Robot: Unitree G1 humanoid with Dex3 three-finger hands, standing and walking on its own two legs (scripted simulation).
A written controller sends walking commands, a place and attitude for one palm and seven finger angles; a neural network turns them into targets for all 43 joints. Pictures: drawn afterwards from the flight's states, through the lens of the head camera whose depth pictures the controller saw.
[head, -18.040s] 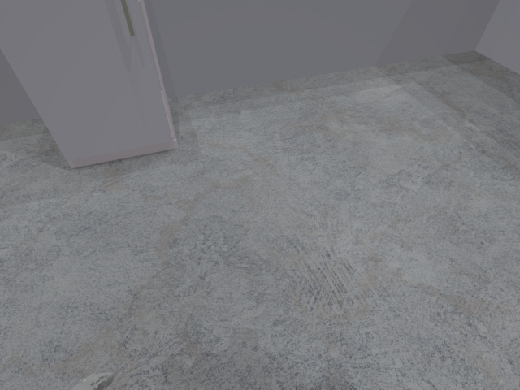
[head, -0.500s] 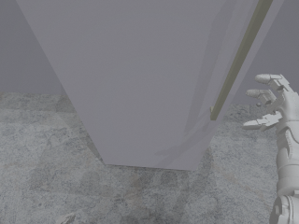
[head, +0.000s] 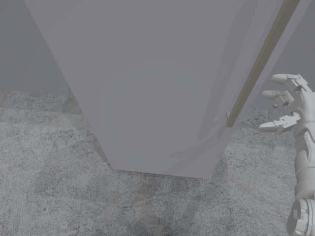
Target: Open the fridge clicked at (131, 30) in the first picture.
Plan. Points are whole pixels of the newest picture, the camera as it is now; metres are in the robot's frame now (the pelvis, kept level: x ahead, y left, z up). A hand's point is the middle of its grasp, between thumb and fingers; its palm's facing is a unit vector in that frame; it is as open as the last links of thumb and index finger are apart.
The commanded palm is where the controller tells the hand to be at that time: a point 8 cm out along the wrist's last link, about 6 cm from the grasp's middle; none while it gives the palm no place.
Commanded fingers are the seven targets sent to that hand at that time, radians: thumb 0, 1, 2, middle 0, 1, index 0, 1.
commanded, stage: move the hooked fingers beside the handle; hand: right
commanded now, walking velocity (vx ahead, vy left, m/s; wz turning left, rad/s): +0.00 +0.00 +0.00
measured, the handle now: (258, 57) +0.49 -0.16 +0.21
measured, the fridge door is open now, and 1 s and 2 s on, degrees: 0 0 0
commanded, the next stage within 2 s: feel for the door with the fingertips in 0.28 s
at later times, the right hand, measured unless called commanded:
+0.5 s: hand (267, 107) +0.43 -0.20 +0.12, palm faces -0.04 +1.00 +0.01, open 14.0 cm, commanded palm +0.40 -0.25 +0.11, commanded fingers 0.00 0.50 -0.30 0.30 1.20 0.30 1.20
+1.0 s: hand (258, 103) +0.44 -0.18 +0.11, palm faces +0.00 +1.00 -0.01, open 13.9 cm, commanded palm +0.41 -0.24 +0.11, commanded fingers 0.00 0.50 -0.30 0.30 1.20 0.30 1.20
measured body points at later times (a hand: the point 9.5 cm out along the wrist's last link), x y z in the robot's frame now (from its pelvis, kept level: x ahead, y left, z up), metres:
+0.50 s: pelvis +0.00 +0.00 +0.00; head +0.04 +0.00 +0.45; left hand +0.09 +0.26 -0.11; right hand +0.42 -0.26 +0.12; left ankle -0.01 +0.12 -0.71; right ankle +0.01 -0.10 -0.71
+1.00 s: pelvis +0.00 +0.01 +0.00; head +0.05 +0.01 +0.45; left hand +0.06 +0.27 -0.11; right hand +0.43 -0.24 +0.12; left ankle -0.01 +0.12 -0.71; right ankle +0.01 -0.10 -0.71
